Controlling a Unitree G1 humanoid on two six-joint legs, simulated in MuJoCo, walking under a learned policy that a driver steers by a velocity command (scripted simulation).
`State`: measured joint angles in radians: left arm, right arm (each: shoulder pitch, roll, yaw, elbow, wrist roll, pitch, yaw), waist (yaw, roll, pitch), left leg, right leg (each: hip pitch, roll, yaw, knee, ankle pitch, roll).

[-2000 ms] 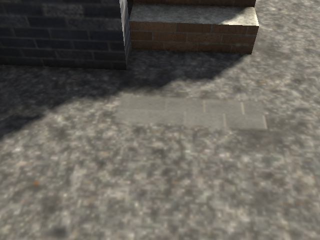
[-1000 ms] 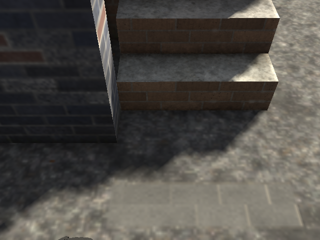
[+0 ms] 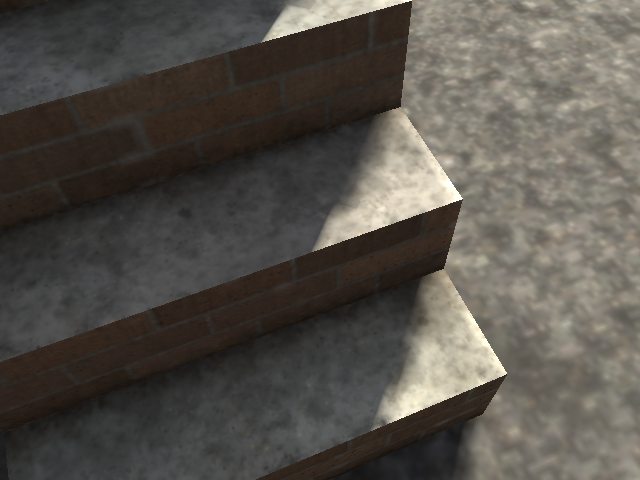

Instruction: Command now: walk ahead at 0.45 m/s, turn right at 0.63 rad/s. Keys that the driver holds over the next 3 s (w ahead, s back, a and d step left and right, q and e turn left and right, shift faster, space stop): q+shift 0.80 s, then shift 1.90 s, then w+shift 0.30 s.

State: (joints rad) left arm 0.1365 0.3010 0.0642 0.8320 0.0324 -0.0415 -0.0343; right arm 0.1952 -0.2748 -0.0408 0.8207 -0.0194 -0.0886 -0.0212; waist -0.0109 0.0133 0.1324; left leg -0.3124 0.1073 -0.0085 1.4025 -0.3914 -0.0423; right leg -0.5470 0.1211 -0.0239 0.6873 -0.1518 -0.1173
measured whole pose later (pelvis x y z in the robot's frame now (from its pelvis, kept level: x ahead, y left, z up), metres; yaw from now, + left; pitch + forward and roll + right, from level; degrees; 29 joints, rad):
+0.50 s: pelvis +0.16 +0.02 +0.03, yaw +9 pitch +0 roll +1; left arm 0.25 0.26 0.02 0.82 0.04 -0.03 0.08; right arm 0.20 -0.20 -0.07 0.72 -0.04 0.10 -0.07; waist -0.05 0.02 0.05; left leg -0.93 -0.04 0.04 2.04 -0.52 -0.05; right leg -0.12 0.02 -0.22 0.44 -0.33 -0.10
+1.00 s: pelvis +0.27 +0.13 +0.15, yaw +33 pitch -1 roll +0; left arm 0.01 0.23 -0.01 0.55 0.01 0.01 -0.01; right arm 0.24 -0.18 -0.01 0.62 -0.02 0.01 -0.07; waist -0.06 -0.03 0.05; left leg -0.71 -0.06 0.01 1.20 -0.48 0.05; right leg -0.83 0.09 0.04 2.05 -0.28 0.01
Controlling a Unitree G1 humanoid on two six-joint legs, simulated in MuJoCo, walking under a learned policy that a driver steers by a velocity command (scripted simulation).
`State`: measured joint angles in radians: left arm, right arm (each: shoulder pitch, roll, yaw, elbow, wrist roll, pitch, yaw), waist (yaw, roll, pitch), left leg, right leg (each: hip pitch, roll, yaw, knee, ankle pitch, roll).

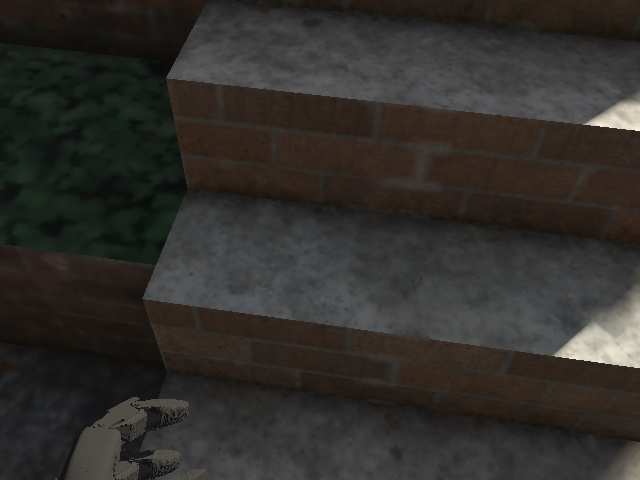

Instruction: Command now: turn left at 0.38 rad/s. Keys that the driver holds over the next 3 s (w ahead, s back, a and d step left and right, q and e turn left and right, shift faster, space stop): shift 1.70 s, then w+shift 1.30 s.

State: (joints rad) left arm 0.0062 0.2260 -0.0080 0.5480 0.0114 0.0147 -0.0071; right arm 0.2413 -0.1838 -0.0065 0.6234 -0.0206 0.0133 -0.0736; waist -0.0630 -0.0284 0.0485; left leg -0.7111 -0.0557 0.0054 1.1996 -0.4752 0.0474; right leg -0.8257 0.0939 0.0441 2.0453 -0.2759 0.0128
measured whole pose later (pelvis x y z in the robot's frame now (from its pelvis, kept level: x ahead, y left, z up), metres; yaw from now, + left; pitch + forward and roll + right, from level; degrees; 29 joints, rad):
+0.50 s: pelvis +0.04 -0.08 +0.05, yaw +4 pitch +0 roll -1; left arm 0.36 0.12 -0.04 0.61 0.04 0.08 0.14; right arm 0.14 -0.22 -0.02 0.56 0.03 0.06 -0.05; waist 0.07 0.06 -0.05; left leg -0.69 -0.15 -0.17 1.74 -0.15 -0.13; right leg -0.46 0.01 -0.05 0.91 -0.46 -0.03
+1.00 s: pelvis +0.01 +0.01 -0.08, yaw +1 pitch +3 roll -2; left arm 0.12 0.12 0.02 0.63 -0.02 0.00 0.05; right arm 0.37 -0.14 0.02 0.89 -0.04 0.05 -0.03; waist -0.04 0.00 -0.03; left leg -0.08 0.08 0.05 0.33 -0.11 0.03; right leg -0.93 0.03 0.10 2.10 -0.73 0.06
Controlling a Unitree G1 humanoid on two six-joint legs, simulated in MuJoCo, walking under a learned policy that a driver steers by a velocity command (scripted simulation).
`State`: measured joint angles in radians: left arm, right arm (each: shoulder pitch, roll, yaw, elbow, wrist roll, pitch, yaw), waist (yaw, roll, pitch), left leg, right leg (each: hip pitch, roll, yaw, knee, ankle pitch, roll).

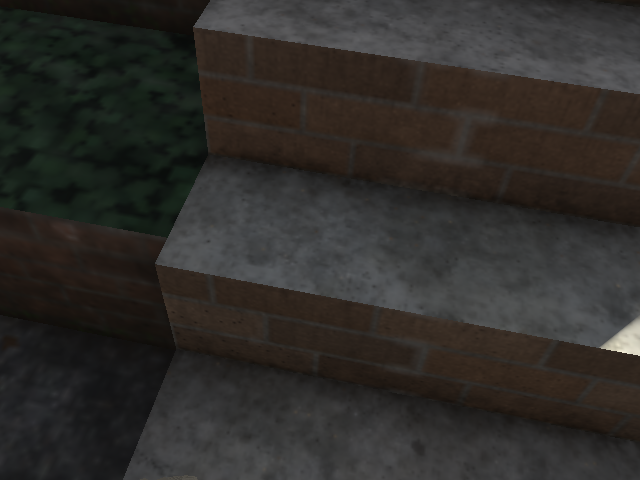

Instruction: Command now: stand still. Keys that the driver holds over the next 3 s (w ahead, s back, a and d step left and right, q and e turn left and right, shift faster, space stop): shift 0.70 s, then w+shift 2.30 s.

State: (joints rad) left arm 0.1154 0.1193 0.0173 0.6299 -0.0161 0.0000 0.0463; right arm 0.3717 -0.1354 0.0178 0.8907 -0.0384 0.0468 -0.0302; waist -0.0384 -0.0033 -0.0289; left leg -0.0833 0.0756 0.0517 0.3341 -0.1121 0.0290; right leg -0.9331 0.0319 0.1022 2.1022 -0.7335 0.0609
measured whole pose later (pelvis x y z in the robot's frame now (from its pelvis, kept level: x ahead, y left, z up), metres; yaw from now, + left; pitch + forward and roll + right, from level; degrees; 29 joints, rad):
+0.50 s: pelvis -0.09 -0.03 -0.03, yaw +3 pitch +1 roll +1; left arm 0.25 0.11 0.02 0.84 0.01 0.02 0.04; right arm 0.15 -0.15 0.02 0.86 0.00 0.08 -0.07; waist 0.04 -0.02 -0.04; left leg -0.19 0.05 0.05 0.39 -0.21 -0.04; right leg -0.36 -0.11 0.05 0.87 -0.27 0.09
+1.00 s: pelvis -0.11 -0.06 -0.03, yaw +2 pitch +2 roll +1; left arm 0.23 0.16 0.04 0.81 0.01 -0.04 0.03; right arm 0.27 -0.18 -0.02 0.92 -0.01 -0.07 -0.01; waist -0.01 -0.05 -0.04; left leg -0.21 -0.01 0.10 0.46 -0.28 0.03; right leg -0.29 -0.04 0.03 0.61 -0.32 -0.10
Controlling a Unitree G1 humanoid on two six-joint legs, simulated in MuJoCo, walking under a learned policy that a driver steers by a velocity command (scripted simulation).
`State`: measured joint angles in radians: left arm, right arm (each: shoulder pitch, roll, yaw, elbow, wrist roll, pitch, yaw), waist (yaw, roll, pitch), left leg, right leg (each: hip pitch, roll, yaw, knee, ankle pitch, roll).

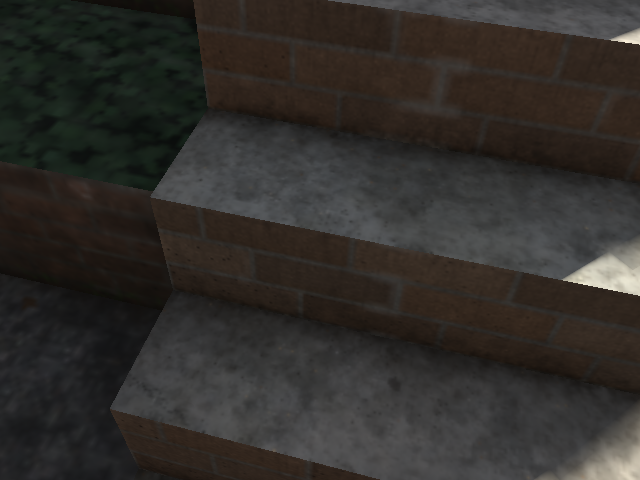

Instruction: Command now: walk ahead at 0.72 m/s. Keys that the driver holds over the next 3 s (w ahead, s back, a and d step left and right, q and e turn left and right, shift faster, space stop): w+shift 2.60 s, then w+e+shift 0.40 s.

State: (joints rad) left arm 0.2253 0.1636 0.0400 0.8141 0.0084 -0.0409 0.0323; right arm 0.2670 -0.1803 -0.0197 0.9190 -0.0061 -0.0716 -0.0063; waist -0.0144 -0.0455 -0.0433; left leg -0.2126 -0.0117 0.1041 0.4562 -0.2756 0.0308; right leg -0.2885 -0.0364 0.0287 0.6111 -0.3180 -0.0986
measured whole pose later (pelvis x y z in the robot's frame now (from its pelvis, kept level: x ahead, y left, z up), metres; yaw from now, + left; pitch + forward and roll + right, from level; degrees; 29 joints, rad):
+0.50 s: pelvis -0.02 -0.01 +0.01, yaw +1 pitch +2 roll +0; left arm 0.10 0.14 -0.01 0.65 0.02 -0.07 0.00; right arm -0.02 -0.15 0.04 0.66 -0.02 -0.08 0.00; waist 0.02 0.00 -0.01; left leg -0.20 0.02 0.08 0.37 -0.20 0.01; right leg -0.20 0.00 0.05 0.38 -0.21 0.01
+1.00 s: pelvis -0.05 -0.01 +0.01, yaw +2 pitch +2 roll +0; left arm 0.03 0.12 -0.01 0.59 0.02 -0.07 -0.01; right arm 0.04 -0.15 0.01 0.57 -0.03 -0.07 0.01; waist 0.01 0.01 0.01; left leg -0.25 0.02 0.04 0.38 -0.16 0.00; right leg -0.22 0.00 0.03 0.35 -0.16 0.01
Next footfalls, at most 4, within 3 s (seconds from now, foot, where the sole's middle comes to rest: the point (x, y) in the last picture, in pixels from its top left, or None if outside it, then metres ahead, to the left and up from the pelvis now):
2.32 right None -0.16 0.00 -0.77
2.62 left None -0.15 0.28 -0.77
2.98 right None -0.25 -0.01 -0.77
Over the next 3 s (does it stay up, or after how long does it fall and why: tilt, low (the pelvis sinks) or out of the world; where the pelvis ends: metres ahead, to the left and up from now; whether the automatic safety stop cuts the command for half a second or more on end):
stays up -0.26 0.11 -0.02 its command is cut before an obstacle after 1.5 s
